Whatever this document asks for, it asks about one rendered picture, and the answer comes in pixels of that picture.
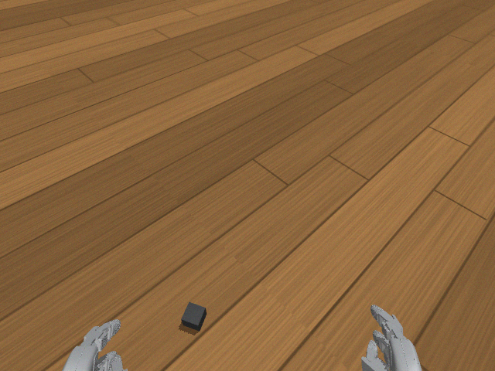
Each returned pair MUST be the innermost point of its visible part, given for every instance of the left robot hand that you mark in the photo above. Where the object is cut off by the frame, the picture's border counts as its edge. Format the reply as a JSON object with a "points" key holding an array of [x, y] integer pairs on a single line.
{"points": [[85, 356]]}

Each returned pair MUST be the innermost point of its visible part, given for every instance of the cube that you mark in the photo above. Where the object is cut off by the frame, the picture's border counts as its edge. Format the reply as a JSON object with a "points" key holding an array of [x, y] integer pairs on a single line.
{"points": [[194, 316]]}

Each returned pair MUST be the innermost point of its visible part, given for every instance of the right robot hand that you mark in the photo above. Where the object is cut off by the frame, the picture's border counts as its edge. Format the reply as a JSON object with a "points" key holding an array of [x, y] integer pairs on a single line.
{"points": [[399, 352]]}

